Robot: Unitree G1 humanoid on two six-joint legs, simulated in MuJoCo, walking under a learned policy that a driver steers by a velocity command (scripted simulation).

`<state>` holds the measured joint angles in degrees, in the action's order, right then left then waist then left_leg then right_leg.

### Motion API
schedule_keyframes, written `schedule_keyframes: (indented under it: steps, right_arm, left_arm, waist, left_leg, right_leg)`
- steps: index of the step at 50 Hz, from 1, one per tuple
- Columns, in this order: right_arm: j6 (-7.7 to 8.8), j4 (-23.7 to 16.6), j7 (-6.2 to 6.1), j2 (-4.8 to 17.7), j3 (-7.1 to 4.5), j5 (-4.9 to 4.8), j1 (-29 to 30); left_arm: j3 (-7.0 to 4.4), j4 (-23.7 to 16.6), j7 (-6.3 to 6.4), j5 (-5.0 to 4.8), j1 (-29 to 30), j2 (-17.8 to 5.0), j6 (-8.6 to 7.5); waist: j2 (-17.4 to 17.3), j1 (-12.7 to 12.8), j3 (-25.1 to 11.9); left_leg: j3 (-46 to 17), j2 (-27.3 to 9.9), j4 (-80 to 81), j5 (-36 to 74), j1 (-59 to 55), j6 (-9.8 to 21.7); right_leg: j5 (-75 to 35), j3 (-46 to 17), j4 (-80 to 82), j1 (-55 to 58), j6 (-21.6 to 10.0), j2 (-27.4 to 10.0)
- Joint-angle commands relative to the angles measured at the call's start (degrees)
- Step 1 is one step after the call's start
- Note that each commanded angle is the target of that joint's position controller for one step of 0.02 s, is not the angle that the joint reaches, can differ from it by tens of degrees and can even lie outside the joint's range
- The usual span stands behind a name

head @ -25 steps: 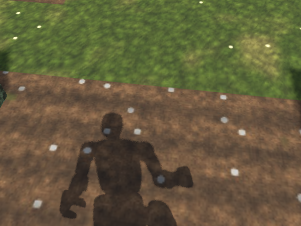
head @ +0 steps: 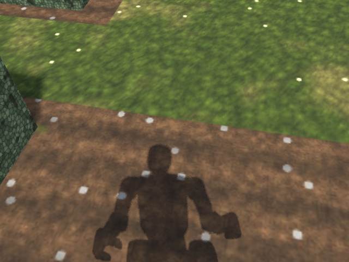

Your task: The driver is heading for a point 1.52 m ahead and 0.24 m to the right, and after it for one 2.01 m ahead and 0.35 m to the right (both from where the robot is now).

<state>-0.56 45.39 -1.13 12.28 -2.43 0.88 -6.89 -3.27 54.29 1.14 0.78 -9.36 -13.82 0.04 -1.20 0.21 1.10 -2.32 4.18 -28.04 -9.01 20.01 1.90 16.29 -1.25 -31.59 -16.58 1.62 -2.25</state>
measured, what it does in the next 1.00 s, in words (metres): walks ahead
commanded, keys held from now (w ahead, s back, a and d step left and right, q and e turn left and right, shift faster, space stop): no key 0.50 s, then w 0.50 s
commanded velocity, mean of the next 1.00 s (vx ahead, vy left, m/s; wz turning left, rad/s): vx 0.15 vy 0.00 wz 0.02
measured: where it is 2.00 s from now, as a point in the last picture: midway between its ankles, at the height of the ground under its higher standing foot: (195, 201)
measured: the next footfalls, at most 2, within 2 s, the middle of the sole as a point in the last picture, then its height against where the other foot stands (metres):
right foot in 1.24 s outside the picture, level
left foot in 1.78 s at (165, 189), level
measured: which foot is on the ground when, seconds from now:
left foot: down 0.00-1.00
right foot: down 0.00-0.76, up 0.78-1.00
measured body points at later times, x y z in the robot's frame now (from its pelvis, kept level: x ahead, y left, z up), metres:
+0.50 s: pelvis +0.03 -0.02 +0.00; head +0.04 -0.02 +0.45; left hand +0.11 +0.24 -0.14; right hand +0.13 -0.28 -0.13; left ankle +0.06 +0.10 -0.73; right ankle +0.01 -0.14 -0.73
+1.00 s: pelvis +0.16 +0.01 +0.01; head +0.17 +0.03 +0.46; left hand +0.31 +0.28 -0.11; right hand +0.11 -0.23 -0.13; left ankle +0.08 +0.10 -0.73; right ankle +0.25 -0.15 -0.67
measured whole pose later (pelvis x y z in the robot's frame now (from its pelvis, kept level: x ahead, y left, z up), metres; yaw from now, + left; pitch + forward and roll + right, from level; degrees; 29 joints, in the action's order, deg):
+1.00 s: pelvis +0.16 +0.01 +0.01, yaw +0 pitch +1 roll +0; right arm 5.1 62.5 0.4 11.1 -1.6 -0.1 -23.0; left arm -3.8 54.3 -0.8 -1.3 -5.5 -16.1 -5.0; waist 1.7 -3.3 0.4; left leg 1.3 2.3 -13.3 -14.3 -0.4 3.1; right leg 9.0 0.4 -52.4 -34.6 -1.7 -5.4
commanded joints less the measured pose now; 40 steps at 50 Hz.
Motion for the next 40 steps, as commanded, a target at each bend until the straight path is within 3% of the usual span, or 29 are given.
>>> schedule_keyframes:
  steps: [1, 4, 7, 14, 25, 27, 29, 30, 31, 32, 33, 35, 37, 38, 39, 40]
  right_arm:
    - [0.46, -3.21, -0.25, 6.07, -1.77, 0.04, 1.62]
    - [-0.19, -1.67, -0.37, 6.06, -1.98, -0.11, 0.56]
    - [0.22, -0.11, -0.19, 5.64, -2.02, -0.38, 0.49]
    - [0.54, 3.58, -0.45, 5.92, -2.05, -0.66, -0.14]
    - [0.45, 8.72, -1.01, 6.94, -1.64, -0.87, 0.08]
    - [0.33, 10.20, -1.01, 6.47, -1.55, -1.22, -1.02]
    - [1.05, 9.97, -0.90, 7.03, -1.73, -1.76, 0.12]
    - [2.01, 9.29, -0.64, 6.38, -1.58, -2.08, 1.88]
    - [3.04, 8.72, -0.25, 5.54, -1.42, -2.45, 3.27]
    - [3.95, 8.36, 0.14, 5.35, -1.36, -2.54, 4.48]
    - [4.67, 8.52, 0.55, 5.44, -1.48, -2.65, 4.23]
    - [5.52, 9.92, 1.27, 4.80, -1.49, -2.95, 1.09]
    - [5.52, 14.14, 1.38, 6.01, -2.55, -2.71, -7.63]
    - [5.53, 15.80, 1.26, 8.67, -3.54, -2.58, -14.25]
    - [5.67, 17.15, 1.45, 14.85, -5.00, -2.55, -21.26]
    - [6.46, 17.31, 2.10, 12.32, -3.72, -1.69, -21.73]
  left_arm:
    - [-0.77, -2.75, -0.31, 0.46, 4.55, -6.57, -1.81]
    - [-0.61, -1.58, -0.02, -0.15, 2.86, -6.96, -2.86]
    - [-0.44, -0.48, 0.47, -0.60, 0.73, -6.78, -2.67]
    - [0.07, 1.01, 0.37, -0.68, 0.43, -6.02, -2.09]
    - [0.55, 3.43, 0.09, -0.67, 0.46, -5.65, -1.56]
    - [0.31, 4.60, 0.14, -1.05, -1.47, -6.14, -1.30]
    - [-0.31, 4.22, 0.44, -1.68, -2.44, -8.23, -1.38]
    - [-0.70, 4.45, 0.55, -2.03, -4.45, -9.59, -1.89]
    - [-1.31, 4.61, 0.68, -2.33, -4.89, -11.37, -2.56]
    - [-1.59, 4.66, 0.74, -2.38, -5.04, -11.67, -3.27]
    - [-1.56, 4.41, 0.65, -2.24, -4.66, -11.14, -3.88]
    - [-1.56, 3.50, 0.02, -2.75, -2.64, -10.40, -4.30]
    - [-1.39, 2.26, -0.45, -2.92, -0.04, -9.57, -4.09]
    - [-0.70, 1.13, -0.58, -2.59, 1.95, -7.53, -4.37]
    - [0.09, -1.21, -0.49, -2.22, 2.44, -4.15, -5.14]
    - [-0.38, -2.17, -0.39, -2.77, 3.62, -5.94, -5.89]
  waist:
    - [10.24, -2.11, -2.50]
    - [7.08, -1.42, -1.60]
    - [3.55, -0.14, -1.65]
    - [0.56, 0.47, -2.51]
    - [1.25, 0.20, -1.90]
    - [2.86, 0.36, -1.80]
    - [6.14, 1.10, 2.85]
    - [8.34, 1.94, 5.00]
    - [10.80, 1.93, 7.35]
    - [10.66, 2.13, 8.98]
    - [9.88, 1.59, 9.03]
    - [9.14, -0.69, 7.52]
    - [7.64, -4.56, 3.82]
    - [1.78, -7.36, 1.44]
    - [-14.31, -8.45, -1.64]
    - [-13.65, -8.00, -1.63]
  left_leg:
    - [-2.33, -3.39, 1.28, -2.40, -8.88, 0.13]
    - [-3.72, -4.38, 1.97, 0.28, -9.13, 1.30]
    - [-3.92, -4.58, 2.44, 2.88, -8.14, 1.18]
    - [-4.16, -5.05, 2.09, 7.80, -9.76, 0.95]
    - [-3.99, -5.38, 2.08, 8.83, -11.12, 0.78]
    - [-1.50, -2.97, 0.66, -7.27, -9.87, 0.94]
    - [0.78, -1.24, -3.33, -21.71, -1.78, 1.26]
    - [2.36, -1.03, -7.29, -20.15, 2.81, 1.15]
    - [3.77, -2.01, -11.18, -15.91, 6.30, 1.09]
    - [2.50, -4.13, -13.33, -13.85, 7.90, 1.44]
    - [2.09, -5.25, -13.69, -14.04, 8.73, 1.94]
    - [3.78, -5.32, -6.06, -13.74, 2.42, 2.96]
    - [5.54, -2.48, 0.24, -6.16, -16.07, 2.63]
    - [-3.11, -7.39, 4.61, -8.35, -23.51, 4.62]
    - [-25.89, -19.33, 14.16, -14.69, -32.55, 11.74]
    - [-38.21, -25.64, 17.93, -15.20, -32.96, 16.32]
  right_leg:
    - [5.46, -7.31, 12.94, -4.92, -4.91, -6.20]
    - [2.30, -4.84, 11.29, -3.10, -3.31, -4.15]
    - [-0.91, -3.57, 9.21, -0.30, -3.55, -3.02]
    - [-5.44, -2.00, 7.54, 2.01, -3.73, -1.45]
    - [-7.08, -1.02, 8.26, 2.99, -3.58, -0.20]
    - [8.00, -1.45, 10.11, 2.63, -4.82, 0.13]
    - [24.93, -8.05, 14.21, 1.82, -8.58, -3.74]
    - [29.83, -14.51, 18.06, 3.51, -11.16, -8.21]
    - [31.16, -21.13, 21.24, 4.74, -13.94, -13.53]
    - [28.36, -24.38, 22.20, 4.46, -15.55, -16.29]
    - [23.81, -24.04, 21.62, 5.62, -15.61, -16.73]
    - [16.50, -17.94, 19.00, 4.94, -13.32, -14.00]
    - [7.14, -9.53, 12.70, -3.71, -9.98, -7.80]
    - [-1.67, -3.78, 0.75, -8.85, -7.32, -3.61]
    - [3.36, 4.47, -18.96, -20.36, -3.07, 4.05]
    - [16.08, -1.17, -31.87, -27.84, -3.19, 4.59]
